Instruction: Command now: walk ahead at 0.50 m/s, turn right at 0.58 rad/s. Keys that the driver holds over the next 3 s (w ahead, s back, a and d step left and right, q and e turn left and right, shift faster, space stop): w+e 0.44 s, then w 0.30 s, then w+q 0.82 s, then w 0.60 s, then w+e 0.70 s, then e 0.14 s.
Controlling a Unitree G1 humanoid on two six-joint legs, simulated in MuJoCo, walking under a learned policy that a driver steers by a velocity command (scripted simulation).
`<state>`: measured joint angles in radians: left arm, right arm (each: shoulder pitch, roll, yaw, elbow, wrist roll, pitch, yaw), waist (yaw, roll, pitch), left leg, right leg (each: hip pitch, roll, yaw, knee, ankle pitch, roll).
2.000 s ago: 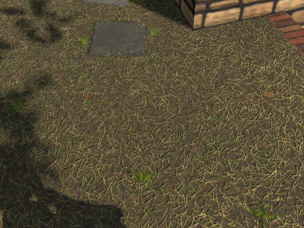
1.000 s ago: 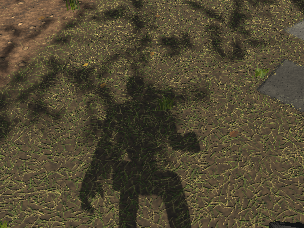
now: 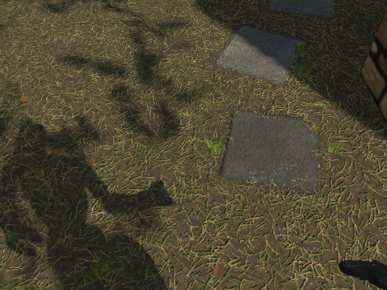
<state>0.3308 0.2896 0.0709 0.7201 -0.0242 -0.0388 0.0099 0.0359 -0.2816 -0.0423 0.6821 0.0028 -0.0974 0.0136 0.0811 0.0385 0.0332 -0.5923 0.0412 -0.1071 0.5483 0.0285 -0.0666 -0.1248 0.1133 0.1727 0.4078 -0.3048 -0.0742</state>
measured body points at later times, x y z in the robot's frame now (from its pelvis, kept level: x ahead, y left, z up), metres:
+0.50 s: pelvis +0.27 +0.01 +0.00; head +0.30 -0.01 +0.44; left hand +0.56 +0.17 -0.08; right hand +0.19 -0.27 -0.13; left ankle +0.19 +0.15 -0.74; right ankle +0.39 -0.18 -0.70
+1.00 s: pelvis +0.53 -0.11 +0.00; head +0.55 -0.12 +0.45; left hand +0.67 +0.14 -0.11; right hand +0.62 -0.40 -0.10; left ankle +0.76 -0.02 -0.69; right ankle +0.41 -0.17 -0.74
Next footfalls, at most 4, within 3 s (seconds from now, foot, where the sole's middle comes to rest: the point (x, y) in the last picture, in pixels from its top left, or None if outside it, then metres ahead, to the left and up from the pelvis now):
0.08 left None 0.22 0.14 -0.78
0.60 right None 0.45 -0.18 -0.78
1.14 left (242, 196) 0.82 -0.06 -0.78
1.62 right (294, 148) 1.06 -0.28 -0.78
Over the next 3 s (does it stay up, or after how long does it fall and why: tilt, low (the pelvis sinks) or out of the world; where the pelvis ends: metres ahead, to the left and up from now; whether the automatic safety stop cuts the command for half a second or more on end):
stays up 1.65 -0.13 0.00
